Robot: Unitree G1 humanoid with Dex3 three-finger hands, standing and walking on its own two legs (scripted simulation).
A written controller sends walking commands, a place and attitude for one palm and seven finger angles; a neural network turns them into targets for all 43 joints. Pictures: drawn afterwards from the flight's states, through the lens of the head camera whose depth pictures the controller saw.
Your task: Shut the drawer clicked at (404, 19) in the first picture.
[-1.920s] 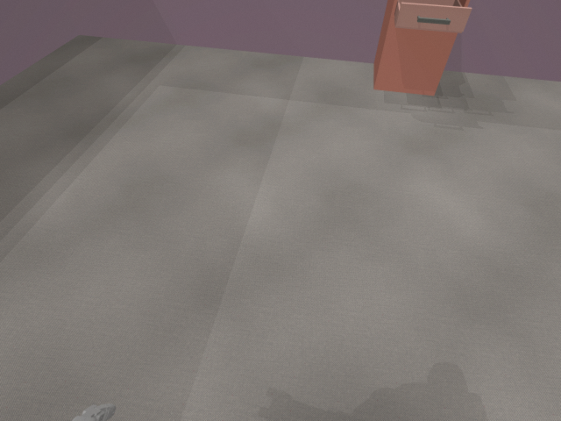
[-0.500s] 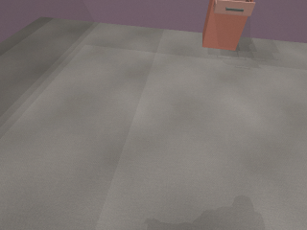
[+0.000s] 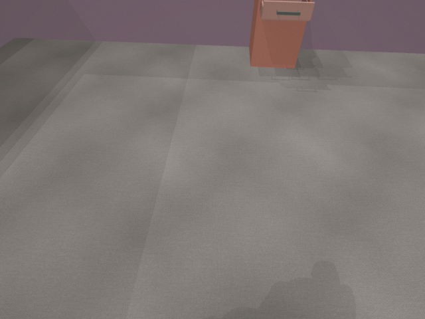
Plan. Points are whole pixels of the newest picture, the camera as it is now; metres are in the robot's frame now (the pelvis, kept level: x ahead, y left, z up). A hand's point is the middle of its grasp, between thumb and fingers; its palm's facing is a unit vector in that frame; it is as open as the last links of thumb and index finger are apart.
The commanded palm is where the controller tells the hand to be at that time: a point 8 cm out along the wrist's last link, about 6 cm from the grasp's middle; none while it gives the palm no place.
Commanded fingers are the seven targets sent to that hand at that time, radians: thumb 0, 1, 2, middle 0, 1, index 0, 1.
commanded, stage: walk to a spot facing it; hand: left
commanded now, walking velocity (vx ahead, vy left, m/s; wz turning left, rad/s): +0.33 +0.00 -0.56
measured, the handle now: (288, 12) +2.28 -0.42 -0.20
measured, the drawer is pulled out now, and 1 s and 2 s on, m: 0.19 0.19 0.19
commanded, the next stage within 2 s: none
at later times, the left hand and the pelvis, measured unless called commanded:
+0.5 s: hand out of the picture +0.16 +0.17 -0.17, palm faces -0.10 -0.98 -0.16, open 7.4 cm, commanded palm none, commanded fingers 0.00 0.90 0.90 -0.20 -0.30 -0.20 -0.30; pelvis +0.18 +0.00 +0.00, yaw -11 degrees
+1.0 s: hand (187, 177) +0.55 +0.13 -0.16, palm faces -0.39 -0.91 -0.14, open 7.4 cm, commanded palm none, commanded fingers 0.00 0.90 0.90 -0.20 -0.30 -0.20 -0.30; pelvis +0.40 +0.00 +0.01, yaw -22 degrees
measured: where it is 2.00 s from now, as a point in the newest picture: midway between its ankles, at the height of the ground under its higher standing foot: (254, 210)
